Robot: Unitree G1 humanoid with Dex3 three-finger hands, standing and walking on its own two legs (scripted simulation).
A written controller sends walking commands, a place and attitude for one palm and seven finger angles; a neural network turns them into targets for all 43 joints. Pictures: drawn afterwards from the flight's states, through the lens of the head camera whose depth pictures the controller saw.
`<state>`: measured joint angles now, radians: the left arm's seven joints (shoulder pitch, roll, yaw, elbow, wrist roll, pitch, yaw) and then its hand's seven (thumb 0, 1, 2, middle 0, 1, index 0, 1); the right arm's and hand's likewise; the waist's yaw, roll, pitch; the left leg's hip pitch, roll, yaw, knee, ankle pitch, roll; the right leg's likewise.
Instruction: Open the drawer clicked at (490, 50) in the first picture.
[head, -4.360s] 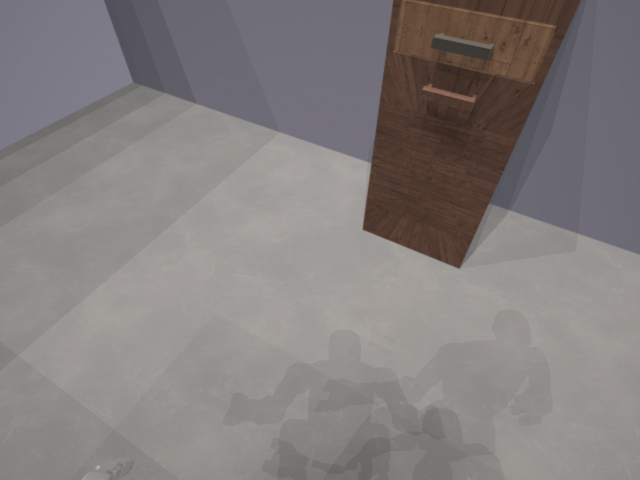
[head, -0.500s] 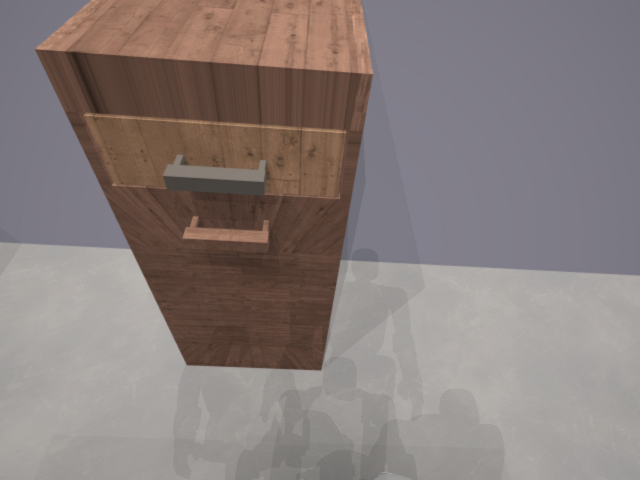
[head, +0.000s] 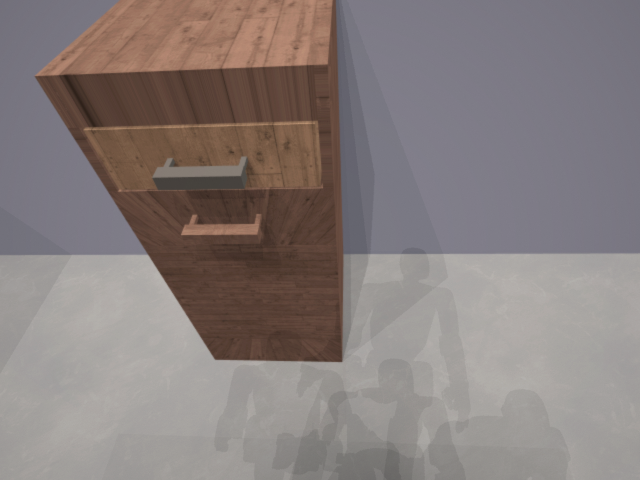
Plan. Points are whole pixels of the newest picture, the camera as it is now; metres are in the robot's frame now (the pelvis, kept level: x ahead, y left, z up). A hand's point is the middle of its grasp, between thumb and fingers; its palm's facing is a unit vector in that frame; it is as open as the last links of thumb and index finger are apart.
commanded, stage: come to a stop and stand still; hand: left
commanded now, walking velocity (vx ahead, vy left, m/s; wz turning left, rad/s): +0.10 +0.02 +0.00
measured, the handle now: (203, 169) +0.57 +0.25 +0.07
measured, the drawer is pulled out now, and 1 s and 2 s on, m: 0.00 0.00 0.00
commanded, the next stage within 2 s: none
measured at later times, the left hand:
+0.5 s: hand out of the picture -0.03 +0.22 -0.18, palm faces +0.01 -0.99 -0.13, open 7.4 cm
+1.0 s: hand out of the picture +0.06 +0.17 -0.18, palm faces +0.07 -0.97 -0.21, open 7.1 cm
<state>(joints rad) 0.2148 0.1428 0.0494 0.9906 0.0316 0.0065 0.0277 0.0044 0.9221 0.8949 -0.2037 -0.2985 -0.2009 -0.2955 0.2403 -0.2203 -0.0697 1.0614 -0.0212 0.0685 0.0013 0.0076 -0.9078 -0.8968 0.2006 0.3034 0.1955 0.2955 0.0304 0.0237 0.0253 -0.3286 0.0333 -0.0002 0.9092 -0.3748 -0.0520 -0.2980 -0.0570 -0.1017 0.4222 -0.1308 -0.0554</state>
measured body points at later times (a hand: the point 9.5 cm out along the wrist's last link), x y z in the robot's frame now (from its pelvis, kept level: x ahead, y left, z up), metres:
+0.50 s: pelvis -0.01 +0.05 +0.00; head +0.02 +0.07 +0.45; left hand -0.02 +0.27 -0.17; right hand -0.08 -0.14 -0.15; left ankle -0.07 +0.14 -0.75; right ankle -0.02 -0.08 -0.70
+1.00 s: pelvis +0.02 +0.00 -0.01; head +0.03 -0.01 +0.44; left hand +0.06 +0.23 -0.16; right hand +0.02 -0.22 -0.17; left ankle -0.07 +0.14 -0.75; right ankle +0.00 -0.08 -0.75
